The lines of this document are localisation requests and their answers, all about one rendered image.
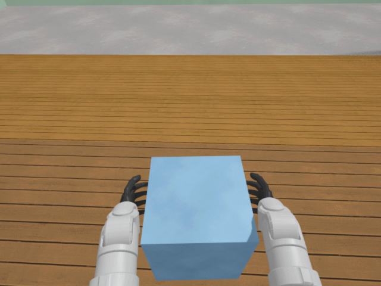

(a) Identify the left robot hand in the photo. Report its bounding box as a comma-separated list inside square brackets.
[120, 175, 148, 215]

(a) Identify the robot left forearm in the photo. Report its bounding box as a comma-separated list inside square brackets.
[89, 201, 140, 286]

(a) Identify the carton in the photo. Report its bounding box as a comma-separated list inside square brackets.
[140, 156, 260, 281]

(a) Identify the right robot hand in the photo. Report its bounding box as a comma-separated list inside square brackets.
[246, 173, 274, 214]

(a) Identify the robot right forearm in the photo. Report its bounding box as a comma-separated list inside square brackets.
[258, 197, 322, 286]

